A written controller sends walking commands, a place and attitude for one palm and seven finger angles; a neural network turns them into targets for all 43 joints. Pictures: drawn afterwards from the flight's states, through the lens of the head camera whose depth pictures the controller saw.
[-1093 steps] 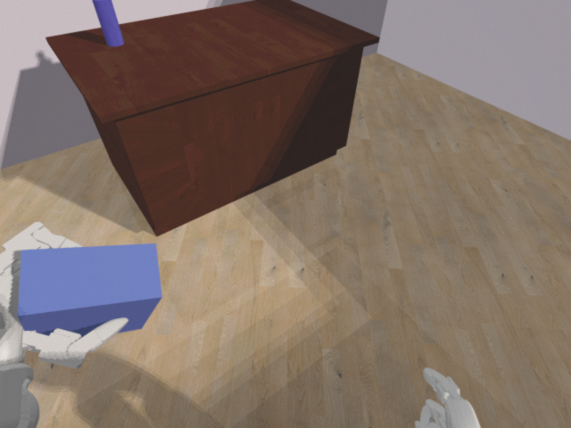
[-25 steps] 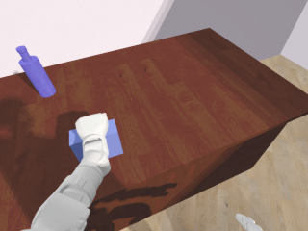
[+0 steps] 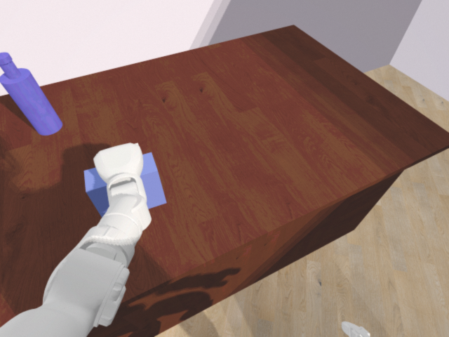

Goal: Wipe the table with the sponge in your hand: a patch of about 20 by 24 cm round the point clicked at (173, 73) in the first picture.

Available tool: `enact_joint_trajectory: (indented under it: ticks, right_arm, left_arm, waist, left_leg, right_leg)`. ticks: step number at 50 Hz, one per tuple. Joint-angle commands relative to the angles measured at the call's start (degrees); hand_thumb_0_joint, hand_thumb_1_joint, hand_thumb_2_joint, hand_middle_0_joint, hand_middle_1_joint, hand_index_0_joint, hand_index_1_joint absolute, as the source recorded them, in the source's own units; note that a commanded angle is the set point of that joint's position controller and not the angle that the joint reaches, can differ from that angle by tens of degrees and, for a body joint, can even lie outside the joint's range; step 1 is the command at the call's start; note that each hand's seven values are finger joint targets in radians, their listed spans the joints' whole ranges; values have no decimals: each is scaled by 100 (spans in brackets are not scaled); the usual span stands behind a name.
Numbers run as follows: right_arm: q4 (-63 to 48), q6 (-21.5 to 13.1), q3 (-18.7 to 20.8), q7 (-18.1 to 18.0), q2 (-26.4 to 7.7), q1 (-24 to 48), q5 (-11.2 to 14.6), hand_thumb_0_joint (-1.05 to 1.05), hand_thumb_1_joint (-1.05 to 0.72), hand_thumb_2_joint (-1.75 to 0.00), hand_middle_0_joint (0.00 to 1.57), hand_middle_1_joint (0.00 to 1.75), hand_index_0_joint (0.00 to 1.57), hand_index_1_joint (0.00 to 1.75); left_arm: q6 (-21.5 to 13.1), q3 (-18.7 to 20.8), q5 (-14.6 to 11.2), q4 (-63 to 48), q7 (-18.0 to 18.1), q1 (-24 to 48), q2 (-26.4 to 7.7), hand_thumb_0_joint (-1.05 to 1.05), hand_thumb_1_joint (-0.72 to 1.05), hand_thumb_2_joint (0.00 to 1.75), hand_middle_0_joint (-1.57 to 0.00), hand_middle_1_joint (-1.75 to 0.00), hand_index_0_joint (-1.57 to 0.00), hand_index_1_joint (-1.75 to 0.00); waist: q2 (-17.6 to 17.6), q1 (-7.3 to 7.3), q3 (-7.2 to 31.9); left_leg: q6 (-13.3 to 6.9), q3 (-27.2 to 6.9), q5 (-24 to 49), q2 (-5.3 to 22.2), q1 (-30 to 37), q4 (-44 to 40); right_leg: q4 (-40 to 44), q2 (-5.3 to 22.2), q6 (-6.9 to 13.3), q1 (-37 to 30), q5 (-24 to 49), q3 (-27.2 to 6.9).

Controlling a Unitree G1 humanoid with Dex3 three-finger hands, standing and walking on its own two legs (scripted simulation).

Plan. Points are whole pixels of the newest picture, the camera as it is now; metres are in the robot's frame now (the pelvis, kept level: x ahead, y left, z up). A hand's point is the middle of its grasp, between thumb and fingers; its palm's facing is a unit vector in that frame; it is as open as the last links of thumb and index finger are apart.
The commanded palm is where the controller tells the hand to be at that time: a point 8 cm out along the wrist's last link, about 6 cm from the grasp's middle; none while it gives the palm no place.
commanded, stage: wipe forward along the third lane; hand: left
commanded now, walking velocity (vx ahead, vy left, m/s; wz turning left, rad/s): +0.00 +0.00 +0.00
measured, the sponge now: (130, 192) +0.41 +0.21 -0.02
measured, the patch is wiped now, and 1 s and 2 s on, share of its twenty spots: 0.95 1.00 1.00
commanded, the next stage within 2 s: wipe back along the third lane in 0.20 s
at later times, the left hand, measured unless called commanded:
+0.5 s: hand (124, 168) +0.45 +0.23 +0.02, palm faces -0.07 +0.00 -1.00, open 9.6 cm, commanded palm +0.41 +0.20 +0.04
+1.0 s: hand (132, 184) +0.41 +0.20 +0.02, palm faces -0.04 -0.02 -1.00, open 9.6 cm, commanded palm +0.36 +0.17 +0.04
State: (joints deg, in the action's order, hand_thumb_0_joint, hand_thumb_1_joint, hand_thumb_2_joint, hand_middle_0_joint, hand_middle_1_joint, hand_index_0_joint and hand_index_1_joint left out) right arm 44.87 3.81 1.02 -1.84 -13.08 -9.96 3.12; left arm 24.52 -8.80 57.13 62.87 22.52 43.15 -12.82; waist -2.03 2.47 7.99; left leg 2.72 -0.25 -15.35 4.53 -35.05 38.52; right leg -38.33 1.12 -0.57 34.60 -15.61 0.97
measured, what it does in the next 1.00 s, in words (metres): stands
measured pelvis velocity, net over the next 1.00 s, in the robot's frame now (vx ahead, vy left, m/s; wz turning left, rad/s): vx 0.04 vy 0.01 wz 0.02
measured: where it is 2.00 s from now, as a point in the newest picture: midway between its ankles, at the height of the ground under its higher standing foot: outside the picture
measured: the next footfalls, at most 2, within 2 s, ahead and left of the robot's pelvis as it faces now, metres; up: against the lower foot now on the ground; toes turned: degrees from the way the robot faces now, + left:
none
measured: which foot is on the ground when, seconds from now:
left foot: down 0.00-1.00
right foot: down 0.00-1.00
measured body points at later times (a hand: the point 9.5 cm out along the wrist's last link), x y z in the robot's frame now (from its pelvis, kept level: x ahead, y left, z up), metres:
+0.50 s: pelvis +0.01 +0.01 +0.00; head +0.07 +0.01 +0.44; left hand +0.45 +0.22 +0.07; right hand +0.08 -0.24 -0.14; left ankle +0.03 +0.16 -0.72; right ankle +0.03 -0.13 -0.72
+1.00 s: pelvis +0.04 +0.01 +0.01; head +0.05 +0.00 +0.46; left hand +0.41 +0.20 +0.07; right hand +0.24 -0.21 -0.10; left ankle +0.03 +0.16 -0.72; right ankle +0.03 -0.13 -0.72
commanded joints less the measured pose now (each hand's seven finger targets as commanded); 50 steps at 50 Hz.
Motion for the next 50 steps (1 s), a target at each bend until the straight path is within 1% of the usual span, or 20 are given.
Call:
enact_joint_trajectory:
  ticks: [1,2,5,7,10,12,14,17,18,19,21,22,24,27,30,33,41,45,47,50]
  right_arm:
    - [-571,-222,233,-12,-806,104,-12,0,-90,-90,20,30,20,30]
    - [-544,-235,243,-12,-827,63,-19,0,-90,-90,20,30,20,30]
    - [-540,-252,259,23,-814,-52,-32,0,-90,-90,20,30,20,30]
    - [-492,-253,272,17,-858,-81,-34,0,-90,-90,20,30,20,30]
    - [-470,-274,277,50,-843,-199,-40,0,-90,-90,20,30,20,30]
    - [-418,-282,279,37,-893,-235,-43,0,-90,-90,20,30,20,30]
    - [-406,-300,285,62,-870,-301,-48,0,-90,-90,20,30,20,30]
    - [-417,-312,318,91,-851,-307,-50,0,-90,-90,20,30,20,30]
    - [-467,-304,315,113,-831,-341,-57,0,-90,-90,20,30,20,30]
    - [-490,-297,333,143,-791,-322,-55,0,-90,-90,20,30,20,30]
    - [-497,-267,345,186,-778,-298,-55,0,-90,-90,20,30,20,30]
    - [-486,-262,361,182,-785,-251,-51,0,-90,-90,20,30,20,30]
    - [-525,-225,343,205,-758,-163,-31,0,-90,-90,20,30,20,30]
    - [-508,-163,339,216,-744,12,-9,0,-90,-90,20,30,20,30]
    - [-561,-93,331,258,-703,125,-15,0,-90,-90,20,30,20,30]
    - [-594,-9,329,250,-713,254,-30,0,-90,-90,20,30,20,30]
    - [-810,156,288,293,-655,730,-4,0,-90,-90,20,30,20,30]
    - [-929,226,283,344,-638,916,-4,0,-90,-90,20,30,20,30]
    - [-966,273,281,346,-663,1044,-2,0,-90,-90,20,30,20,30]
    - [-1037,322,248,349,-661,1164,4,0,-90,-90,20,30,20,30]
  left_arm:
    - [129,108,201,-230,56,1895,-1117,0,10,130,-120,-160,-120,-160]
    - [109,299,190,-186,63,1891,-1278,0,10,130,-120,-160,-120,-160]
    - [66,56,230,-142,43,1978,-1027,0,10,130,-120,-160,-120,-160]
    - [46,341,196,-72,50,2046,-1315,0,10,130,-120,-160,-120,-160]
    - [52,82,239,17,58,2253,-1091,0,10,130,-120,-160,-120,-160]
    - [50,439,233,108,86,2343,-1527,0,10,130,-120,-160,-120,-160]
    - [60,70,268,117,78,2553,-1173,0,10,130,-120,-160,-120,-160]
    - [57,160,155,189,46,2282,-1012,0,10,130,-120,-160,-120,-160]
    - [42,53,127,110,28,2145,-901,0,10,130,-120,-160,-120,-160]
    - [32,-150,94,53,12,2072,-581,0,10,130,-120,-160,-120,-160]
    - [13,-211,19,-11,9,1801,-365,0,10,130,-120,-160,-120,-160]
    - [-5,7,-62,1,30,1604,-469,0,10,130,-120,-160,-120,-160]
    - [51,-333,-109,-118,18,1521,-122,0,10,130,-120,-160,-120,-160]
    - [139,-293,-148,-225,16,1405,-72,0,10,130,-120,-160,-120,-160]
    - [208,-610,-128,-352,-11,1114,288,0,10,130,-120,-160,-120,-160]
    - [215,-496,-138,-519,-12,887,192,0,10,130,-120,-160,-120,-160]
    - [404,-820,-120,-1037,-46,302,584,0,10,130,-120,-160,-120,-160]
    - [483,-1033,-123,-1401,-104,-4,782,0,10,130,-120,-160,-120,-160]
    - [534,-868,-131,-1519,-131,-194,637,0,10,130,-120,-160,-120,-160]
    - [613,-1052,-70,-1751,-197,-389,705,0,10,130,-120,-160,-120,-160]
  waist:
    - [513,123,1320]
    - [488,69,1412]
    - [398,162,1444]
    - [467,139,1481]
    - [371,244,1469]
    - [393,198,1557]
    - [287,343,1508]
    - [349,224,1753]
    - [189,152,1878]
    - [212,194,1858]
    - [363,140,1856]
    - [535,55,1946]
    - [489,90,1738]
    - [460,11,1616]
    - [428,-26,1527]
    - [550,-95,1513]
    - [689,-214,1315]
    - [569,-289,1390]
    - [692,-358,1345]
    - [703,-357,1242]
  left_leg:
    - [-385,275,120,-385,668,-432]
    - [-379,239,187,-385,627,-424]
    - [-389,259,270,-370,691,-368]
    - [-380,228,286,-352,635,-372]
    - [-389,235,276,-348,647,-337]
    - [-386,196,297,-340,546,-327]
    - [-396,210,308,-333,610,-279]
    - [-388,176,478,-307,704,-279]
    - [-383,199,595,-327,764,-253]
    - [-378,211,672,-314,834,-237]
    - [-371,221,736,-303,865,-255]
    - [-381,209,844,-303,841,-257]
    - [-371,232,778,-308,893,-313]
    - [-366,211,814,-305,1014,-411]
    - [-355,239,915,-324,1172,-448]
    - [-351,232,1049,-337,1245,-455]
    - [-322,268,1287,-370,1475,-537]
    - [-326,273,1540,-402,1633,-504]
    - [-319,262,1575,-420,1609,-517]
    - [-322,282,1569,-460,1639,-521]
  right_leg:
    - [690,-209,170,-563,367,178]
    - [647,-230,192,-614,425,176]
    - [617,-243,196,-494,534,208]
    - [606,-252,200,-516,525,198]
    - [575,-264,197,-366,505,234]
    - [535,-268,207,-425,507,208]
    - [518,-274,198,-232,526,238]
    - [474,-315,227,-342,629,257]
    - [438,-310,240,-428,764,265]
    - [461,-316,237,-404,856,286]
    - [484,-331,241,-497,958,317]
    - [481,-328,250,-664,1112,290]
    - [541,-317,233,-615,1049,331]
    - [621,-323,273,-663,989,343]
    - [663,-320,293,-733,1136,382]
    - [654,-306,309,-924,1361,396]
    - [695,-280,338,-1185,1720,435]
    - [643,-267,377,-1361,2033,454]
    - [674,-254,383,-1487,2161,430]
    - [664,-240,381,-1556,2226,433]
